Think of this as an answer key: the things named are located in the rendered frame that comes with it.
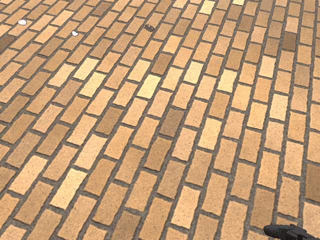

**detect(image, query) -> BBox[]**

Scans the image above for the robot right hand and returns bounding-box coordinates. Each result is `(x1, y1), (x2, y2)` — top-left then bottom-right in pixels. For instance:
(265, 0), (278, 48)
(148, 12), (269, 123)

(263, 224), (320, 240)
